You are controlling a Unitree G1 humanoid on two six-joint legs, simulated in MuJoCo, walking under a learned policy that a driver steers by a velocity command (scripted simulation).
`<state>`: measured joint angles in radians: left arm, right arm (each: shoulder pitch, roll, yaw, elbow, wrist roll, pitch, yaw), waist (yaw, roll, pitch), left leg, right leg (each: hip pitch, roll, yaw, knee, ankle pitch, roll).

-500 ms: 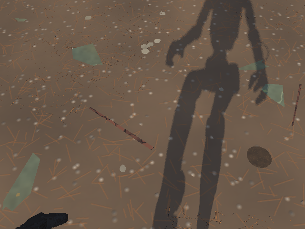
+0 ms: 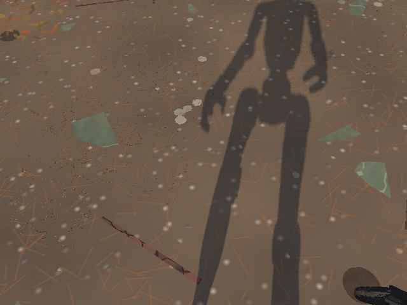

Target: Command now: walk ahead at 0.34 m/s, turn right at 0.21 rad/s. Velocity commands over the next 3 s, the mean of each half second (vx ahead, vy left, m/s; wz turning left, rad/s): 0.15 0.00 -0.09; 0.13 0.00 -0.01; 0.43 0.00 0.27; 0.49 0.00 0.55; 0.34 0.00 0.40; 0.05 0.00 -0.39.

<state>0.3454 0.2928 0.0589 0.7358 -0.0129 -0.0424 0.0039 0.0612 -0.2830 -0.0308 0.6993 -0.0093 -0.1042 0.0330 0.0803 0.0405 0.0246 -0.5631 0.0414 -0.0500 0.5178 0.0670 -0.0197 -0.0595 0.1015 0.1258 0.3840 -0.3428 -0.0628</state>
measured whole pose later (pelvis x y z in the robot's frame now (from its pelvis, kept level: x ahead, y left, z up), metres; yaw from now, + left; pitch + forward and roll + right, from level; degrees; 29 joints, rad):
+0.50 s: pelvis +0.14 +0.02 +0.00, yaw -2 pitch -1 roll +1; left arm 0.23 0.25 0.04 0.77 0.02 0.03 0.03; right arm 0.15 -0.24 0.00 0.84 -0.02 -0.02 0.02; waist -0.01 0.01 0.02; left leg -0.27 -0.03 0.03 0.50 -0.21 0.02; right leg -0.26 -0.03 0.06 0.54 -0.27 0.04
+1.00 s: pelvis +0.21 +0.01 -0.02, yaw -2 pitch +0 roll +0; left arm 0.32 0.24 0.05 0.89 -0.02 -0.07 0.01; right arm 0.24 -0.26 -0.03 1.00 0.03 -0.08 0.01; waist -0.01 -0.01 -0.01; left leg -0.24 -0.01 0.00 0.66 -0.43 0.02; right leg -0.22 -0.01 0.05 0.69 -0.45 -0.02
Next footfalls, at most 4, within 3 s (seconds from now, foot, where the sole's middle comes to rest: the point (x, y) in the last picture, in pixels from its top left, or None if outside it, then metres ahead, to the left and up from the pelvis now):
0.04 left None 0.21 0.13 -0.77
0.38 right None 0.18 -0.12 -0.77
1.26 right None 0.44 -0.18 -0.77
1.82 left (199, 239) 0.69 0.13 -0.77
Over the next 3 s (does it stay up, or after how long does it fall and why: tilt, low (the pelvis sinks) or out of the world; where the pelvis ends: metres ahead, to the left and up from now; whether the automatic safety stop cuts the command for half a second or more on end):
stays up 0.92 0.14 0.00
